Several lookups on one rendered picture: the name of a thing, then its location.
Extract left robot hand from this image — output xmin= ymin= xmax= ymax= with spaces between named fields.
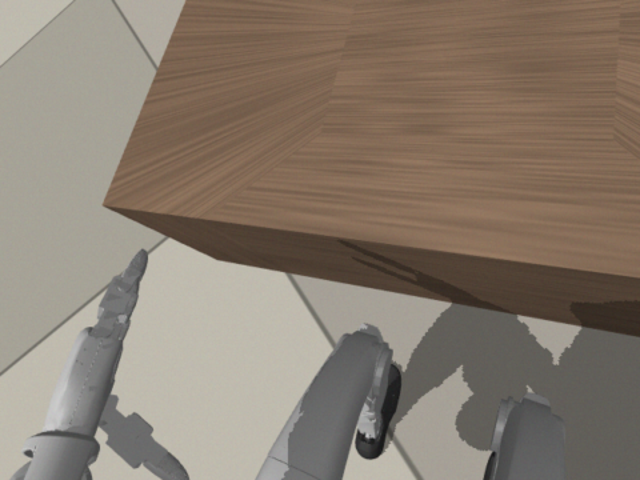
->
xmin=42 ymin=249 xmax=190 ymax=480

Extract left robot foot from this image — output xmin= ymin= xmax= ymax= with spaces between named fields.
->
xmin=355 ymin=364 xmax=401 ymax=460

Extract left robot arm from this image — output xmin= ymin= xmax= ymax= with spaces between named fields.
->
xmin=9 ymin=431 xmax=100 ymax=480

